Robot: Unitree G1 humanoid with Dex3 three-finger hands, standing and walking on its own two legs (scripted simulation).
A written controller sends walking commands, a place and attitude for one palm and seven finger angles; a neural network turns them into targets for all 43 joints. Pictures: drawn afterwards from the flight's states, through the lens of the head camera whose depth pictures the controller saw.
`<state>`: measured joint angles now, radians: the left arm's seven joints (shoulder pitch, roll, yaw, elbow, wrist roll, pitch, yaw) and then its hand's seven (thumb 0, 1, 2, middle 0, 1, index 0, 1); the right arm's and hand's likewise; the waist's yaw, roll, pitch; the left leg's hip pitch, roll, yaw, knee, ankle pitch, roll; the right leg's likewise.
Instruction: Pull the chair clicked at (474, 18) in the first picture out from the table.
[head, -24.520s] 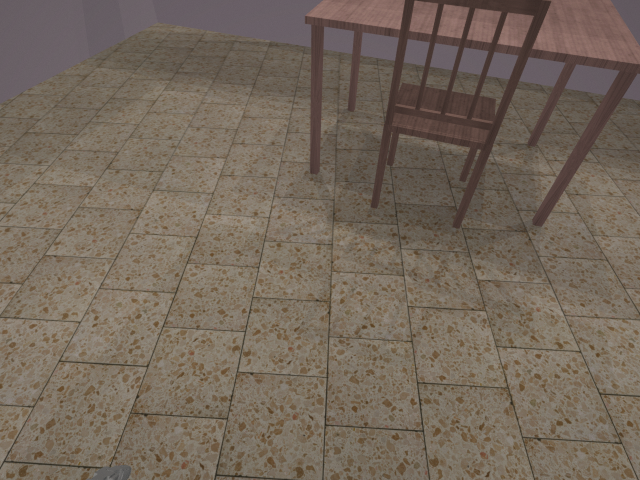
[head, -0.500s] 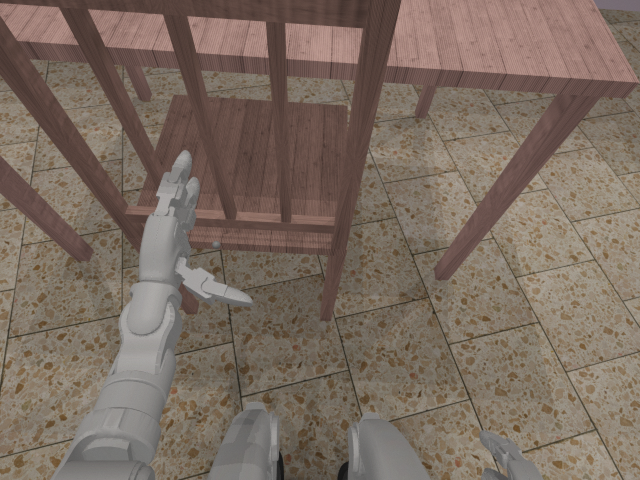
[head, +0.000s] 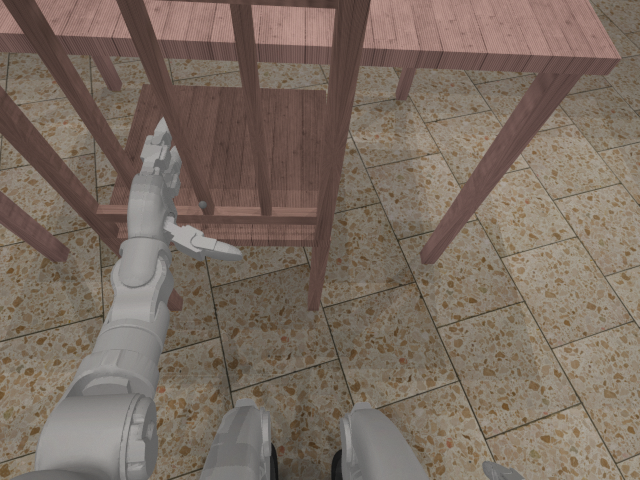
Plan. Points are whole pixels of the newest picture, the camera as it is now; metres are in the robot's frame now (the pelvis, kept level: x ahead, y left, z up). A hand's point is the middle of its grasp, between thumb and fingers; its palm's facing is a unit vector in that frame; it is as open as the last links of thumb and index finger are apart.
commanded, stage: push the fingers through the gap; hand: left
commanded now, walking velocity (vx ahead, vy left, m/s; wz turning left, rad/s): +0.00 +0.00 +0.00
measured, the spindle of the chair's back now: (181, 136) +0.53 +0.16 +0.06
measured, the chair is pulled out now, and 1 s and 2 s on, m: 0.00 0.00 0.00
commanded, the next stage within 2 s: hook a spindle and tug to test in 0.96 s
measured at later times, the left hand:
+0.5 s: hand (205, 172) +0.50 +0.13 +0.03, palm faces -0.03 -1.00 -0.05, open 16.9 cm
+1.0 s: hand (208, 166) +0.51 +0.13 +0.03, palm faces -0.01 -1.00 -0.03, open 16.9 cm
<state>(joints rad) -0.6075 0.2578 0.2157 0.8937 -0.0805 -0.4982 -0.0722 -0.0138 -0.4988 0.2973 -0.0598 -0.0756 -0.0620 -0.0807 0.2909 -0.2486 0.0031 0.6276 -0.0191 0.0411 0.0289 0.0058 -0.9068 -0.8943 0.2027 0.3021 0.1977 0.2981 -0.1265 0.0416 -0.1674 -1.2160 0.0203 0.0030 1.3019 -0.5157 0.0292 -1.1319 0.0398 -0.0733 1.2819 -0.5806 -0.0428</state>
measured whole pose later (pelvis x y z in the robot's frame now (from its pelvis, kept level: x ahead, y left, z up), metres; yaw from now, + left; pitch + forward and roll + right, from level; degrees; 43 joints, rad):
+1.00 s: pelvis +0.00 +0.01 +0.00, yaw -1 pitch +28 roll -4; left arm -0.84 0.33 0.30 1.11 -0.03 -0.53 -0.05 -0.01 -0.50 0.30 -0.06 -0.08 -0.06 -0.08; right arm 0.33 -0.24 0.01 0.64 -0.05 0.10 0.06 0.00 -0.91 -0.89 0.20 0.30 0.20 0.30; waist -0.18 0.05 -0.16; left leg -1.29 0.03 -0.01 1.32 -0.52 0.04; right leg -1.20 0.05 -0.08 1.28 -0.57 -0.04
